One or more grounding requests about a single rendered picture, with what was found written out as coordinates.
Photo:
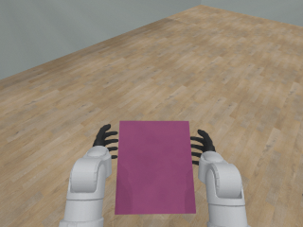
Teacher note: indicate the carton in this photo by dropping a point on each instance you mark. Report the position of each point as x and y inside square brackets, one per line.
[154, 172]

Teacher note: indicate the right robot forearm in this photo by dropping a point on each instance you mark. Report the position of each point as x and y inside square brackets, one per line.
[224, 191]

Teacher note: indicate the left robot hand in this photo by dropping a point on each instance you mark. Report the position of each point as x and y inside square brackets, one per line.
[100, 139]

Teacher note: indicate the right robot hand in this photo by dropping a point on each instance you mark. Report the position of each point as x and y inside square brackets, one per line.
[207, 145]

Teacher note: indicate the left robot forearm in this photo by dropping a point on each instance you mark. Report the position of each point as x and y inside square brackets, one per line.
[86, 189]

